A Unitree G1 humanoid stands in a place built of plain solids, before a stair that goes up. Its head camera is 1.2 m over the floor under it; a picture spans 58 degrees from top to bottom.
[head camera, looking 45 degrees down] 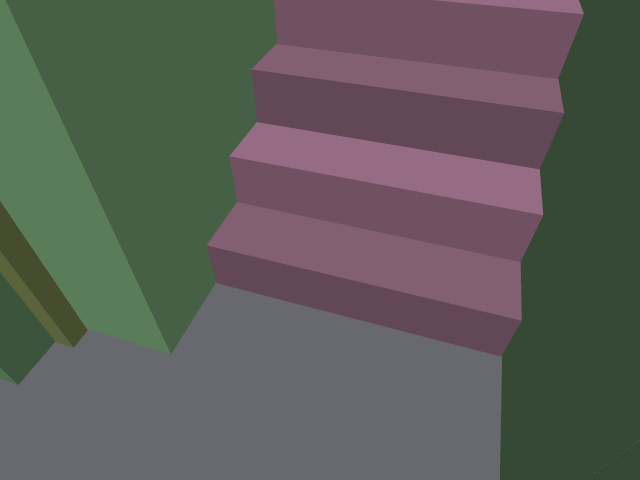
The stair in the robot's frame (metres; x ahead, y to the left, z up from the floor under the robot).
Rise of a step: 0.19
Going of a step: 0.23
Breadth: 0.98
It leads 17 degrees to the right of straight ahead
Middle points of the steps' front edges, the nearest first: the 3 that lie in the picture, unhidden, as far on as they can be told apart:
0.84 -0.10 0.19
1.06 -0.16 0.39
1.28 -0.23 0.58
